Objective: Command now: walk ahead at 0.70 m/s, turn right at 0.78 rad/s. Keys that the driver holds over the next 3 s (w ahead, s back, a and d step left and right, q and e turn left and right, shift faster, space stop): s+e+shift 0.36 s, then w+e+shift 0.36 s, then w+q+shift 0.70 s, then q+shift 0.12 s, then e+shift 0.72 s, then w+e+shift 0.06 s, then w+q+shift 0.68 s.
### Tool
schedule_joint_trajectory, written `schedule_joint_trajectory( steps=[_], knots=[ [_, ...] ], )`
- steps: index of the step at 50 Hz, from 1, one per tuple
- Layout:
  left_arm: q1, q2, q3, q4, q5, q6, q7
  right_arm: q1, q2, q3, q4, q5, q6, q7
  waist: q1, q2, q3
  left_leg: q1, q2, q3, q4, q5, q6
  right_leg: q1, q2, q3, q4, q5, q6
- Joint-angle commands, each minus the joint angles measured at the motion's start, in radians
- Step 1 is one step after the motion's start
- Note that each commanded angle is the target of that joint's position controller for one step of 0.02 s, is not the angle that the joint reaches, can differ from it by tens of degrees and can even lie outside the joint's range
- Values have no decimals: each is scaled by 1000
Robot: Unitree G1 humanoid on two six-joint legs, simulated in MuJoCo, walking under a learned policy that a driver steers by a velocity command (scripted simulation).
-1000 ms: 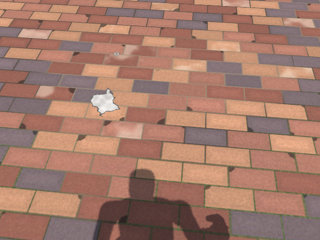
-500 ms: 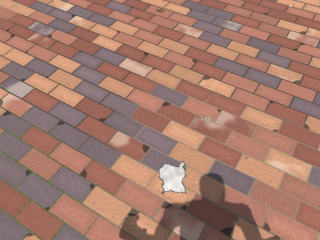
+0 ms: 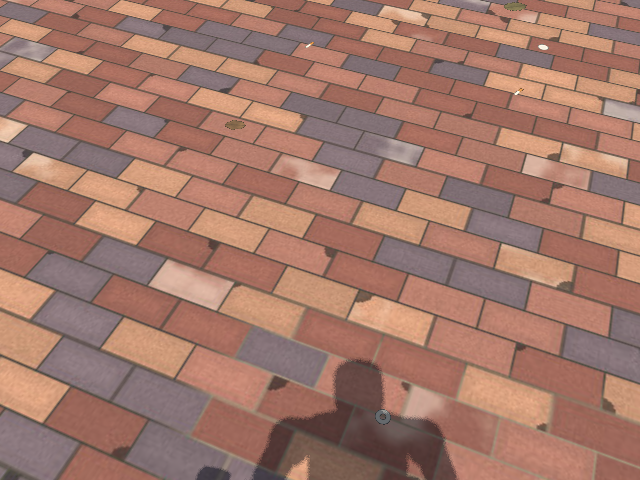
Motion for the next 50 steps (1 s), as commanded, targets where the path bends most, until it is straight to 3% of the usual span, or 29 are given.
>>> schedule_joint_trajectory(
  steps=[1, 2, 4, 6, 7, 8, 9, 10, 12, 13, 14, 18, 19, 21, 23, 27, 29, 31, 32, 33, 34, 35, 36, 38, 40, 42, 44, 47, 50],
  knots=[
    [-51, -59, -30, -98, 6, -9, -18, -184, -10, 8, -75, 13, -39, -6, 96, 128, 160, -165, 191, 25, -193, 813, 54, 24, -2, -39, -259, 146, 8],
    [-53, -58, -34, -89, 6, -19, -29, -195, -24, 4, -76, 19, -41, -14, 94, 95, 142, -193, 149, 81, -164, 801, 39, 148, 45, -104, -431, 262, 9],
    [56, -33, -23, -48, 12, -25, -46, -170, -118, -19, -74, 34, -50, -30, 126, 106, 28, -170, 162, 90, 0, 993, 24, 405, 154, -183, -552, 393, -5],
    [325, 50, 16, 24, 27, -20, -32, -201, -181, -40, -93, 56, -28, -33, 242, 110, -142, -191, 195, 54, 388, 1031, 3, 720, 209, -133, -569, 376, -56],
    [425, 101, 40, 59, 30, -18, -10, -210, -156, -38, -89, 64, -13, -28, 286, 57, -178, -243, 142, 52, 690, 664, -27, 836, 178, -74, -647, 474, -91],
    [349, 171, 64, 45, 8, -11, 22, -173, -88, -30, -68, 56, 6, -21, 245, -111, -79, -422, -40, 72, 1077, -264, -67, 872, 63, 58, -713, 928, -127],
    [284, 280, 75, -9, 11, -13, 19, 88, -30, -7, -109, 38, 30, -33, 57, -122, -227, -561, -32, -68, 1337, -389, -88, 1022, -187, 347, -534, 1788, -253],
    [230, 272, 87, -73, -11, -3, 23, 77, -77, -1, -143, 17, 44, -44, 100, -54, -457, -632, -35, -224, 1376, -258, -96, 1118, -277, 560, -651, 1550, -372],
    [56, 146, 58, -123, -34, 28, 52, -34, -121, -3, -149, -19, 76, -52, 39, 102, -265, -609, 36, -258, 1212, -127, -83, 797, -172, 537, -789, 957, -325],
    [40, 113, 46, -116, -27, 31, 57, -69, -118, -3, -158, -29, 91, -54, 20, 129, -192, -589, 44, -261, 1141, -112, -83, 678, -128, 499, -818, 883, -290],
    [73, 108, 43, -100, -31, 29, 57, -98, -121, -4, -170, -38, 114, -59, 23, 135, -134, -550, 54, -266, 1060, -98, -81, 581, -103, 458, -822, 947, -249],
    [66, 165, 60, -95, -16, 39, 51, -187, -80, 6, -215, -21, 173, -66, 16, 119, -191, -516, 35, -284, 888, -43, -73, 523, -32, 433, -771, 1009, -88],
    [47, 168, 62, -100, -19, 45, 56, -184, -73, 8, -218, -21, 175, -57, 4, 100, -216, -499, 40, -290, 829, 12, -77, 497, 11, 434, -808, 735, -49],
    [-8, 164, 64, -124, -18, 60, 61, -229, -65, 8, -229, -34, 178, -36, 8, 23, -182, -465, 35, -290, 737, 84, -95, 389, 100, 502, -951, -96, -19],
    [-21, 181, 73, -141, -10, 67, 43, -261, -88, -1, -233, -35, 174, -27, 25, -57, -117, -485, 15, -288, 668, 72, -113, 374, 103, 603, -1045, -462, -57],
    [57, 168, 83, -121, -8, 51, 24, -338, -89, 0, -226, -20, 116, -31, 81, -67, -66, -496, -3, -305, 434, 40, -95, 497, 70, 673, -1003, -478, -112],
    [16, 159, 81, -134, -5, 47, 22, -341, -78, 2, -219, -7, 96, -26, 69, -82, -51, -387, -33, -290, 323, 15, -80, 439, 92, 646, -963, -421, -95],
    [-141, 145, 75, -191, 3, 51, 9, -185, -95, -8, -175, 19, 89, -30, -34, -115, -31, -48, -69, -239, 145, -31, -45, 172, 156, 574, -970, -331, -11],
    [-234, 127, 71, -224, 10, 51, 5, -21, -130, -24, -132, 25, 85, -45, -135, -83, -3, 188, -71, -169, -28, 35, -28, -6, 239, 492, -933, -334, 83],
    [-155, 59, 57, -203, -9, 43, 18, -31, -184, -41, -125, 31, 75, -64, -111, 144, 5, 273, 73, -262, -108, -25, -29, -121, 322, 356, -622, -400, 109],
    [-22, -41, 23, -197, -4, 31, 34, -124, -163, -14, -190, 13, 66, -65, -14, 239, -53, 204, 380, -564, -90, -272, -13, -136, 299, 267, -235, -379, 57],
    [-96, 44, 27, -257, -10, 23, 18, -251, -264, -43, -235, -24, 71, -71, 24, 248, -16, 41, 494, -864, -252, -542, 100, -290, 230, 209, -158, -188, 65],
    [-162, 116, 38, -283, 7, 21, 5, -285, -216, -40, -232, -28, 64, -59, 37, 155, 33, -49, 475, -815, -246, -496, 122, -268, 129, 212, -92, -68, 70],
    [-57, 109, 32, -226, 25, 22, -23, -233, -171, -23, -213, -21, 42, -28, 50, 90, -11, -111, 295, -587, -203, -320, 81, -144, 175, 215, -12, 31, 79],
    [-26, 91, 20, -212, 27, 24, -33, -159, -168, -21, -180, -16, 24, -13, 38, 111, 20, -175, 233, -494, -224, -278, 91, -100, 180, 206, 1, 79, 81],
    [-99, 93, 12, -234, 23, 20, -28, -85, -176, -27, -154, -4, 15, 1, 2, 123, 63, -155, 222, -474, -239, -253, 125, -126, 176, 206, -69, 89, 88],
    [-160, 102, 2, -246, 29, 16, -30, -36, -178, -34, -131, 10, 19, 8, -13, 158, 67, -109, 208, -462, -262, -218, 148, -104, 103, 99, -224, 85, 106],
    [-299, 47, -28, -273, 5, -4, -38, 23, -180, -43, -114, 2, 30, 12, -88, 216, 86, -176, 179, -430, -285, -124, 155, 109, 83, -17, -497, 6, 128],
    [-288, 50, -29, -270, -6, -22, -23, 46, -209, -60, -81, 0, 46, 12, -81, 241, 96, -190, 198, -445, -235, -40, 176, 304, 132, -43, -683, -124, 97]
  ],
)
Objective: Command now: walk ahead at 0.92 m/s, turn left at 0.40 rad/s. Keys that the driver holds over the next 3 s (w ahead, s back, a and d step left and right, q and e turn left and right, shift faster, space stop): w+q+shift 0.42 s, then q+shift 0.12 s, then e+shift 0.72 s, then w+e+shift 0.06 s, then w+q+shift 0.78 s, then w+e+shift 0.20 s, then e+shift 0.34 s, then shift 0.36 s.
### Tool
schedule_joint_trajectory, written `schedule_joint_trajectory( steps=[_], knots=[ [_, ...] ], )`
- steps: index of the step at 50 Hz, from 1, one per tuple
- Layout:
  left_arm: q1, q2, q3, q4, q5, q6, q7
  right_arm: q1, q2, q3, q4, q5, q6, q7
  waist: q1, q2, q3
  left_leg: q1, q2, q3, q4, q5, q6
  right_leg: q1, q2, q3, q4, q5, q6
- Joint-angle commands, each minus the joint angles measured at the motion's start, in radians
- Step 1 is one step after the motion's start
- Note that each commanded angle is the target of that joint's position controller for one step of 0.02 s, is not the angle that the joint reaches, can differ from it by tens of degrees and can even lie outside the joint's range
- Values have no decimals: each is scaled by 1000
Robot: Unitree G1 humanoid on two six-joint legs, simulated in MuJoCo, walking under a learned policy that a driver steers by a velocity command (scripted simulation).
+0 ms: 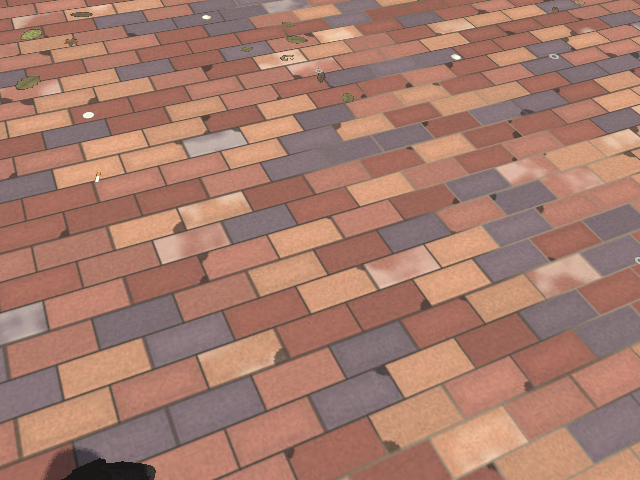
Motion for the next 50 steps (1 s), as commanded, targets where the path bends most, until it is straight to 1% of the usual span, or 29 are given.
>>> schedule_joint_trajectory(
  steps=[1, 2, 3, 4, 5, 6, 7, 9, 12, 15, 18, 21, 23, 24, 25, 26, 27, 28, 29, 30, 31, 33, 38, 42, 46, 47, 48, 49, 50],
  knots=[
    [-93, 79, 23, -92, -12, -46, 29, -64, -207, -60, -40, 5, -3, -3, 78, 215, 159, -198, 151, -227, -98, 59, 194, 234, 78, -95, -211, -56, -31],
    [66, 107, 38, -41, -6, -61, 50, -88, -183, -54, -36, 11, -10, -2, 168, 163, 80, -262, 109, -176, 82, 259, 177, 471, 74, -69, -253, -5, -52],
    [276, 171, 64, 4, 19, -75, 73, -135, -151, -46, -55, 26, -29, 3, 293, 76, -67, -433, 32, -104, 380, 264, 150, 778, -59, 55, -247, -90, -83],
    [436, 294, 96, 25, 49, -73, 91, -167, -26, -15, -133, 55, -49, 6, 348, -208, -226, -762, -76, 11, 728, -135, 111, 1048, -379, 493, -349, -543, -141],
    [397, 275, 93, 24, 40, -70, 96, -218, -74, -22, -146, 43, -38, -3, 322, -141, -177, -832, -51, -36, 892, -115, 127, 884, -426, 663, -413, -617, -174],
    [304, 188, 68, 19, 41, -71, 95, -253, -88, -29, -139, 31, -26, 1, 269, -67, -56, -854, -1, -49, 948, -35, 127, 777, -383, 523, -392, -506, -165],
    [258, 127, 54, 24, 32, -72, 91, -245, -82, -28, -124, 24, -18, 14, 235, -41, 2, -823, 33, -33, 933, 17, 112, 684, -330, 379, -411, -366, -148],
    [236, 76, 39, 46, 14, -76, 95, -240, -68, -30, -110, -2, 11, 37, 190, -101, 88, -811, 69, -14, 923, 43, 80, 573, -268, 214, -474, -232, -128],
    [268, 57, 38, 94, -2, -99, 88, -316, -36, -20, -147, -10, 39, 58, 166, -94, 166, -883, 84, -6, 960, 127, 62, 530, -256, 61, -526, -31, -130],
    [233, 48, 38, 125, 4, -120, 86, -409, -37, -10, -199, -6, 47, 70, 118, -91, 226, -871, 87, 14, 862, 232, 65, 463, -227, -117, -581, 158, -116],
    [244, 72, 44, 161, 2, -124, 92, -514, -34, 8, -232, -9, 44, 89, 126, -25, 267, -704, 54, 153, 611, 313, 117, 422, -181, -274, -619, 380, -92],
    [289, 165, 63, 177, 5, -111, 105, -461, -53, 7, -217, 3, 42, 81, 76, -57, 160, -466, -77, 268, 513, 253, 184, 546, -201, -320, -403, 1170, -75],
    [231, 230, 86, 151, 10, -75, 114, -123, -119, -24, -125, -4, 30, 58, -86, -67, -28, -112, -155, 236, 460, 186, 215, 516, -226, -292, 85, 1342, -82],
    [232, 211, 82, 144, 3, -74, 106, 29, -170, -52, -66, -17, 25, 34, -132, 3, -108, 157, -159, 150, 332, 273, 230, 363, -181, -286, 401, 1014, -55],
    [247, 83, 56, 135, 9, -80, 86, -55, -244, -80, -66, 9, 38, 5, -22, 244, -36, 306, -8, -85, 321, 478, 239, 30, 21, -259, 802, -199, -11],
    [343, 89, 42, 21, -25, -86, 88, -84, -393, -112, -127, -21, 48, 8, 48, 336, -311, 603, 268, -634, 220, 728, 498, -268, 105, -71, 1147, -351, 25],
    [210, 133, 39, 11, -5, -100, 96, -82, -334, -114, -153, 6, 54, -3, -6, 54, -335, 542, 243, -650, 129, 663, 456, -294, 38, 47, 1080, -208, 4],
    [225, 102, 25, 18, -20, -103, 98, -141, -275, -94, -136, 9, 50, -17, 70, 12, -164, 319, 248, -536, 95, 683, 414, -257, -12, 30, 972, -156, -4],
    [224, 85, 18, 36, -4, -93, 102, -207, -190, -66, -129, 8, 41, -23, 130, -63, -35, 106, 210, -426, 79, 720, 368, -193, -66, 11, 860, -143, -6],
    [251, 86, 18, 61, 9, -70, 102, -248, -142, -46, -141, 10, 26, -25, 160, -78, 25, -54, 195, -350, 73, 847, 342, -103, -82, 7, 806, -150, -9],
    [292, 81, 18, 82, 17, -41, 100, -257, -105, -28, -130, 15, 12, -21, 193, -83, 44, -176, 177, -278, 38, 919, 317, -5, -96, 3, 723, -156, -7],
    [292, 47, 11, 97, 3, -13, 95, -244, -105, -19, -95, 3, -18, -8, 201, -55, 43, -275, 147, -145, -8, 1054, 291, 92, -78, -25, 570, -122, -10],
    [238, -2, 11, 125, -36, -19, 71, -319, -62, -1, -71, 0, -30, -10, 176, 77, 41, -116, 40, 155, -38, 1000, 110, 74, -19, -87, 171, 259, -64],
    [157, 1, 20, 99, -8, -16, 50, -262, -55, -1, -50, 12, -8, -45, 124, 99, 61, 31, 95, 225, 40, 967, 89, 28, -4, -145, 32, 320, -80],
    [319, 42, 53, 123, 7, -7, 47, -305, -91, -22, -74, 7, 26, -76, 183, 123, 49, 32, 153, 241, 321, 1088, 77, 146, 75, -168, -14, 64, -141],
    [433, 52, 65, 147, 8, -10, 58, -362, -101, -28, -92, 10, 33, -75, 250, 97, 16, -23, 131, 253, 521, 1005, 64, 253, 83, -132, -97, 96, -187],
    [519, 117, 89, 157, 3, -15, 76, -397, -104, -31, -120, 16, 36, -66, 312, -36, -5, -185, 18, 273, 833, 601, 28, 402, -22, 57, -176, 573, -262],
    [426, 182, 106, 149, -19, 7, 88, -331, -12, -18, -166, 5, 56, -45, 168, -290, 5, -511, -236, 194, 1168, -318, -35, 509, -212, 494, -198, 1099, -427],
    [357, 240, 125, 92, -42, 6, 86, -192, 15, 13, -157, -21, 56, -41, 132, -213, -161, -521, -160, -56, 1196, -296, -35, 518, -307, 672, -322, 824, -502]
  ],
)
Over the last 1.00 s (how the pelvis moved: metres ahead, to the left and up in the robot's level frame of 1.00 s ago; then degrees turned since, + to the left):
0.37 -0.06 0.01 -41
